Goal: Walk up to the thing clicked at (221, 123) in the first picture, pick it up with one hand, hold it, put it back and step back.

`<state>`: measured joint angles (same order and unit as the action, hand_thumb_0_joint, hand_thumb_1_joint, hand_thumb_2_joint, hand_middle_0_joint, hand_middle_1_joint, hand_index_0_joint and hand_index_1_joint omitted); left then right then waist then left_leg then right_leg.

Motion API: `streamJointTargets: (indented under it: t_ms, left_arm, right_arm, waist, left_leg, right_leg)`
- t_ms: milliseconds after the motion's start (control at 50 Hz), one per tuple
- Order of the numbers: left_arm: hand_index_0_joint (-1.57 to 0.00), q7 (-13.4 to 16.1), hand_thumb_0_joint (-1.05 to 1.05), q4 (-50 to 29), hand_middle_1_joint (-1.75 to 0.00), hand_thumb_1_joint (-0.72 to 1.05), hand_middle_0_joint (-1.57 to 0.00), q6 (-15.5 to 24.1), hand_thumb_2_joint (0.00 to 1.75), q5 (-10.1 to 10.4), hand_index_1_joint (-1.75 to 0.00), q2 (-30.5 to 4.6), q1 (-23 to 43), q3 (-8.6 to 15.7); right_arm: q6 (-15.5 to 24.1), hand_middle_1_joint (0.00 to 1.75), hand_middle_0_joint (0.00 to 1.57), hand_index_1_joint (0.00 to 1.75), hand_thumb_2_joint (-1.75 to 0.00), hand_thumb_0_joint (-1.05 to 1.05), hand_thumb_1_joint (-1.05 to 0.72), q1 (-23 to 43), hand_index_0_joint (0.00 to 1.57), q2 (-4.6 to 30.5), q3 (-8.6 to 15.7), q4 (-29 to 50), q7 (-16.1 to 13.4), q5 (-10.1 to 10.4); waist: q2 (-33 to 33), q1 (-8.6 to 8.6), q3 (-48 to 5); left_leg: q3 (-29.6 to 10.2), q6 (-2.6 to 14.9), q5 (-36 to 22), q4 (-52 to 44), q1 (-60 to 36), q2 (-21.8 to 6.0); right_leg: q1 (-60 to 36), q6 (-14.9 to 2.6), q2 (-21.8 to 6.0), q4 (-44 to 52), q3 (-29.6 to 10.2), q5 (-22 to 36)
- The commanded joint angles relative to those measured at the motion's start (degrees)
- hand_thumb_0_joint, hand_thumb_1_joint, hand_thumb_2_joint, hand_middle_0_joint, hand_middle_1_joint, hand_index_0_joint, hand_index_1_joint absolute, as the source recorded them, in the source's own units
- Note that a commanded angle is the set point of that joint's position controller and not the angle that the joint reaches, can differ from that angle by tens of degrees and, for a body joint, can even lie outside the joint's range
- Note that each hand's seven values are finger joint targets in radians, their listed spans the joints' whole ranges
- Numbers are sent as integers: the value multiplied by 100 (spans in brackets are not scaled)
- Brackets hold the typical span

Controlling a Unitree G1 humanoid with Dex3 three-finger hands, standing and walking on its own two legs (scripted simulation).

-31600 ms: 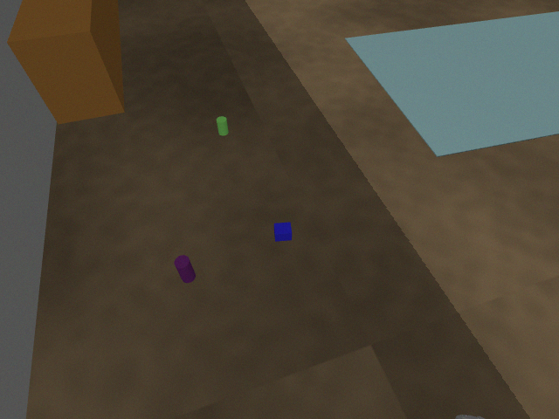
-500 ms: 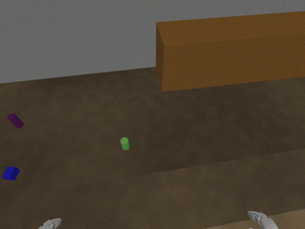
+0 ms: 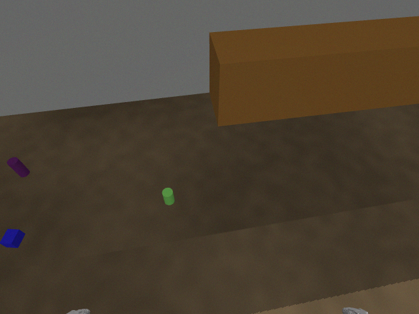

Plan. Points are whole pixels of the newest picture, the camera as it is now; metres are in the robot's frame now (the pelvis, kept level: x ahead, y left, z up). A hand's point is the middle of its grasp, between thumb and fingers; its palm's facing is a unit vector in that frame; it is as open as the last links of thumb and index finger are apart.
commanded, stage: stand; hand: left
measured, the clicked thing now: (168, 196) +0.76 +0.22 -0.74
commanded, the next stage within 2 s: walk up in 0.66 s
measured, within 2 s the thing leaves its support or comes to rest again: neither
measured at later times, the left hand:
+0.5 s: hand out of the picture +0.06 +0.25 -0.16, palm faces -0.03 -0.94 -0.35, open 7.4 cm
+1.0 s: hand out of the picture +0.08 +0.32 -0.18, palm faces -0.03 -0.93 -0.35, open 7.4 cm
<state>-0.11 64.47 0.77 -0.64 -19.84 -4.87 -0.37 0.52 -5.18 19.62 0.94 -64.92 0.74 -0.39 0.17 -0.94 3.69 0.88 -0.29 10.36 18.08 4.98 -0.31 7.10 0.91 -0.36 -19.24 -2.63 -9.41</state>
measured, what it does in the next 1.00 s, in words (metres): steps on the spot: left foot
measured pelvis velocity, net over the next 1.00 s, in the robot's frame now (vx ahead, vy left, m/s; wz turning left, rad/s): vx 0.07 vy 0.04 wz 0.00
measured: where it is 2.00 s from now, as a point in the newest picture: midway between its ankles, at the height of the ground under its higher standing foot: (214, 285)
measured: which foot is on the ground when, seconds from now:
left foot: down 0.00-0.74, up 0.76-0.88, down 0.90-1.00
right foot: down 0.00-0.94, up 0.96-1.00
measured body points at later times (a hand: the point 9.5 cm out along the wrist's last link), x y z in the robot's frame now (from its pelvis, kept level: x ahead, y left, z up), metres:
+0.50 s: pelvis +0.00 -0.01 +0.00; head +0.01 -0.01 +0.45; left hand +0.06 +0.30 -0.13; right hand +0.06 -0.31 -0.14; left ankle +0.00 +0.12 -0.75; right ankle +0.01 -0.13 -0.75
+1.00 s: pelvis +0.07 +0.04 -0.02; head +0.08 +0.06 +0.43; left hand +0.09 +0.37 -0.15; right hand +0.14 -0.29 -0.11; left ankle +0.09 +0.14 -0.75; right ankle +0.02 -0.11 -0.71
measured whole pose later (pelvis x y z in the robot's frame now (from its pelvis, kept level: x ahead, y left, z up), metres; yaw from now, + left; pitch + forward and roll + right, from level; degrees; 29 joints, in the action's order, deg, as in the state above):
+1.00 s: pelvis +0.07 +0.04 -0.02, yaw +0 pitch -3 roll +0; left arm -1.6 59.0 -0.6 -1.6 -24.5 -17.1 3.6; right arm 4.4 -13.3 22.0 5.2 -55.4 2.5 -2.5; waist 2.7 -0.2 3.6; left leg 3.3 1.6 15.5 31.7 13.2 -0.5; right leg 13.4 -2.1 1.2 -47.2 -6.3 -26.3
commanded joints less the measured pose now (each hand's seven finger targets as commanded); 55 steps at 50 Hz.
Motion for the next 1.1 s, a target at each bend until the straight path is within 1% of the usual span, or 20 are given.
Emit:
streamJointTargets:
  t_ms: [0, 160, 240, 340, 620, 640, 660, 700, 720, 740, 780, 820, 860, 880, 900, 920, 940, 960, 1000, 1080]
  left_arm:
    - [-20, 47, 0, -304, -30, 90, -20, 149, 90, 23, -30, -1261, 220, 249]
    - [-20, 55, 0, -264, -30, 90, -20, 143, 90, 6, -30, -1280, 147, 235]
    - [-20, 43, 0, -248, -30, 90, -20, 156, 90, 15, -30, -1265, 47, 235]
    - [-20, 48, 0, -257, -30, 90, -20, 135, 90, 15, -30, -1320, 40, 244]
    - [-20, 50, 0, -256, -30, 90, -20, 142, 90, 34, -30, -1249, -7, 217]
    - [-20, -64, 0, -530, -30, 90, -20, 187, 90, -37, -30, -1620, -404, 497]
    - [-20, -100, 0, -469, -30, 90, -20, 179, 90, -91, -30, -1660, -597, 542]
    - [-20, -137, 0, -541, -30, 90, -20, 176, 90, -124, -30, -1733, -710, 650]
    - [-20, -122, 0, -587, -30, 90, -20, 195, 90, -116, -30, -1830, -802, 700]
    - [-20, -111, 0, -664, -30, 90, -20, 234, 90, -150, -30, -1936, -896, 772]
    - [-20, -107, 0, -816, -30, 90, -20, 293, 90, -149, -30, -1907, -1060, 797]
    - [-20, -120, 0, -915, -30, 90, -20, 283, 90, -123, -30, -1796, -1033, 768]
    - [-20, -175, 0, -1201, -30, 90, -20, 206, 90, -75, -30, -1807, -392, 735]
    - [-20, -190, 0, -1353, -30, 90, -20, 158, 90, -55, -30, -1695, -15, 699]
    - [-20, -194, 0, -1507, -30, 90, -20, 135, 90, -51, -30, -1317, 33, 585]
    - [-20, -174, 0, -1596, -30, 90, -20, 150, 90, -36, -30, -843, -248, 443]
    - [-20, -94, 0, -1443, -30, 90, -20, 109, 90, -45, -30, -1293, -556, 555]
    - [-20, -101, 0, -1415, -30, 90, -20, 121, 90, -28, -30, -1655, -800, 600]
    - [-20, -137, 0, -1268, -30, 90, -20, 158, 90, 17, -30, -1643, -1034, 584]
    - [-20, -241, 0, -1241, -30, 90, -20, 132, 90, 19, -30, -1436, -1175, 564]
  right_arm:
    - [160, 30, 20, 30, -90, 0, -90, 321, 20, 1234, 223, 290, -67, -9]
    - [107, 30, 20, 30, -90, 0, -90, 204, 20, 1215, 226, 226, -44, -16]
    - [130, 30, 20, 30, -90, 0, -90, 128, 20, 1251, 210, 223, -48, -14]
    - [110, 30, 20, 30, -90, 0, -90, 107, 20, 1214, 191, 241, -49, -18]
    - [135, 30, 20, 30, -90, 0, -90, 75, 20, 1301, 140, 245, -88, 7]
    - [192, 30, 20, 30, -90, 0, -90, -305, 20, 1617, 398, 573, 10, -100]
    - [198, 30, 20, 30, -90, 0, -90, -340, 20, 1627, 442, 587, 49, -161]
    - [174, 30, 20, 30, -90, 0, -90, -94, 20, 1478, 442, 773, 96, -196]
    - [179, 30, 20, 30, -90, 0, -90, 53, 20, 1322, 437, 891, 115, -202]
    - [199, 30, 20, 30, -90, 0, -90, 155, 20, 1310, 459, 1000, 113, -229]
    - [299, 30, 20, 30, -90, 0, -90, 141, 20, 1303, 466, 1143, 114, -184]
    - [350, 30, 20, 30, -90, 0, -90, -36, 20, 1240, 487, 1237, 163, -185]
    - [375, 30, 20, 30, -90, 0, -90, -673, 20, 1277, 577, 1118, 209, -189]
    - [373, 30, 20, 30, -90, 0, -90, -1403, 20, 1343, 670, 916, 192, -194]
    - [389, 30, 20, 30, -90, 0, -90, -2102, 20, 1622, 813, 742, 108, -217]
    - [425, 30, 20, 30, -90, 0, -90, -2508, 20, 2173, 977, 726, 26, -288]
    - [434, 30, 20, 30, -90, 0, -90, -1865, 20, 2320, 977, 998, 21, -219]
    - [424, 30, 20, 30, -90, 0, -90, -1376, 20, 2241, 936, 1228, 31, -138]
    - [454, 30, 20, 30, -90, 0, -90, -898, 20, 1796, 762, 1458, 35, -99]
    - [542, 30, 20, 30, -90, 0, -90, -1432, 20, 1546, 663, 1509, -14, -17]
  waist:
    - [-31, 71, -497]
    - [146, 51, -231]
    - [2, 51, -402]
    - [75, 66, -276]
    - [-49, 82, -563]
    - [28, 107, -1032]
    - [31, 188, -676]
    - [371, 313, 41]
    - [773, 404, 387]
    - [915, 509, 579]
    - [715, 525, 523]
    - [738, 413, 113]
    - [948, -46, 60]
    - [785, -502, -90]
    - [-276, -821, -273]
    - [-1777, -935, -355]
    - [-1037, -599, -230]
    - [-701, -319, 16]
    - [-647, 17, 333]
    - [-788, -76, 262]
  left_leg:
    - [-593, 119, -293, -409, -33, -682]
    - [-599, 138, 343, -354, 118, -616]
    - [-639, 156, 52, -375, 80, -669]
    - [-652, 149, 295, -377, 205, -642]
    - [-624, 139, -565, -192, 48, -680]
    - [-481, 478, 1863, 301, 25, -377]
    - [-588, 546, 2662, 461, 460, -401]
    - [-393, 463, 2699, 944, 1633, -209]
    - [4, 327, 1991, 1595, 2314, -6]
    - [-80, 248, 1696, 2300, 2836, -209]
    - [-289, 282, 1643, 2141, 3043, -413]
    - [-247, 250, 1713, 1864, 2256, -376]
    - [-45, 269, 1076, 1124, 908, -314]
    - [134, 212, 393, 708, -151, -158]
    - [-351, 149, 445, 215, -1228, -262]
    - [-2635, 354, 1568, -733, -1734, -1628]
    - [-3600, 793, 2738, -1097, -1007, -2256]
    - [-3404, 1109, 2960, -1017, -553, -2329]
    - [-2232, 1004, 1519, -744, -320, -1808]
    - [-826, 580, -1760, -351, -552, -1284]
  right_leg:
    - [-26, -182, -620, 350, -476, 495]
    - [371, -163, -593, 605, -539, -496]
    - [146, -193, -620, 446, -529, 154]
    - [308, -204, -603, 495, -536, -334]
    - [-37, -210, -654, 323, -450, 754]
    - [-307, -445, -310, 5, -401, -1772]
    - [23, -590, -459, -9, -719, -2783]
    - [38, -800, -809, 448, -1428, -3515]
    - [-274, -1026, -1236, 897, -1938, -3599]
    - [-549, -1355, -1723, 1157, -2429, -3053]
    - [-1083, -1636, -1858, 834, -2348, -831]
    - [-795, -1414, -1505, 673, -1737, -351]
    - [340, -1146, -1113, 304, -1043, -885]
    - [1118, -901, -762, -368, -586, -1071]
    - [2030, -600, -140, -1776, -112, -1288]
    - [3274, -353, 840, -3529, -58, -2342]
    - [3194, -367, 524, -4082, -565, -2259]
    - [3000, -421, 89, -4126, -713, -1901]
    - [2841, -370, -124, -4092, -679, -1328]
    - [2526, -196, -84, -3497, -405, -581]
